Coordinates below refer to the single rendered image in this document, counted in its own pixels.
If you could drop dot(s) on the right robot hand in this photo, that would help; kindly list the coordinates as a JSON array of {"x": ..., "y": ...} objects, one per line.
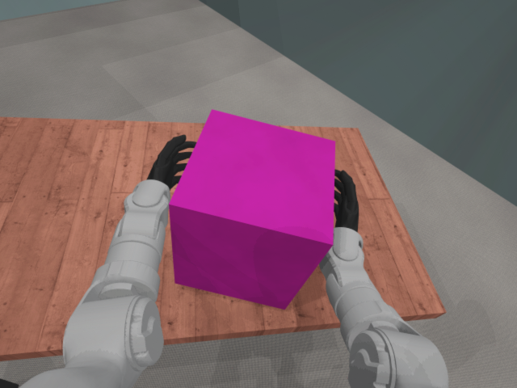
[{"x": 347, "y": 209}]

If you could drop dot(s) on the left robot forearm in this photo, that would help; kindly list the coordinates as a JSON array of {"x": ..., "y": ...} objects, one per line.
[{"x": 135, "y": 252}]

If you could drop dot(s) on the right robot upper arm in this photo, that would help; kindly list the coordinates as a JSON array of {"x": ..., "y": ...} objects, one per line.
[{"x": 382, "y": 358}]

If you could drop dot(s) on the table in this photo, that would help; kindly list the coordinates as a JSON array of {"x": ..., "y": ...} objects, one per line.
[{"x": 63, "y": 183}]

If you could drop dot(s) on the left robot hand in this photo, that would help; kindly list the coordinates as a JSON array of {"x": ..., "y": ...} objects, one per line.
[{"x": 165, "y": 168}]

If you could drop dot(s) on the right robot forearm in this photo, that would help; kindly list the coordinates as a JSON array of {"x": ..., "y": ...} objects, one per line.
[{"x": 354, "y": 298}]

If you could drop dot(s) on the left robot upper arm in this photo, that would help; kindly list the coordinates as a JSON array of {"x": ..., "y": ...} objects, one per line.
[{"x": 108, "y": 344}]

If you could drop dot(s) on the carton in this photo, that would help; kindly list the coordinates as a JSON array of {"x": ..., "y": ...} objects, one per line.
[{"x": 253, "y": 213}]

